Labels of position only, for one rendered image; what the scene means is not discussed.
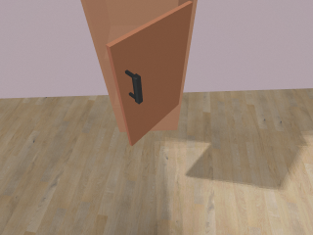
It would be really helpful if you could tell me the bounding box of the cupboard door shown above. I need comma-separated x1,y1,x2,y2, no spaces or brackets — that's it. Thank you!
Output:
106,1,193,146

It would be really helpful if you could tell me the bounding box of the handle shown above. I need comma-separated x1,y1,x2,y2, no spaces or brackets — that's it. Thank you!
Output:
125,70,143,104

